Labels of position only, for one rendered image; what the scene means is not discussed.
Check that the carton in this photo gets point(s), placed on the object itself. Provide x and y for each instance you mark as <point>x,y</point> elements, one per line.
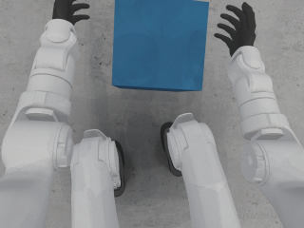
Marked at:
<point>159,44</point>

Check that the right robot upper arm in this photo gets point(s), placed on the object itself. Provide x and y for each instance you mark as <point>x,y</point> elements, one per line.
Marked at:
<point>276,167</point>

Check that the right robot foot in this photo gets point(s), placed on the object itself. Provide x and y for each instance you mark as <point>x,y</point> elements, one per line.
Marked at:
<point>164,130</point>

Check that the right robot shin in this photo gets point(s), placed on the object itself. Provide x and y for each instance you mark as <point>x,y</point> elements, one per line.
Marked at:
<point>187,117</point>

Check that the robot right forearm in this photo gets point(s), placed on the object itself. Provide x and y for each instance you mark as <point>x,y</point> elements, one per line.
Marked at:
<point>257,104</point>

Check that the left robot hand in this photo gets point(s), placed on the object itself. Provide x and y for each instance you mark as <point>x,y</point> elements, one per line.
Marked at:
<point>64,9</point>

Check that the right robot hand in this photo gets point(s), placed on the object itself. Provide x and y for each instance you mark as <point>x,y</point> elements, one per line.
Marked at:
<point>244,35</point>

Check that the left robot upper arm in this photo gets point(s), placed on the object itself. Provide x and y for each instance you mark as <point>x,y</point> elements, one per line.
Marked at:
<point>34,152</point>

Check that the robot left forearm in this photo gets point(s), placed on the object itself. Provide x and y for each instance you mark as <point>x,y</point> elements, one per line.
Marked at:
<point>51,78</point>

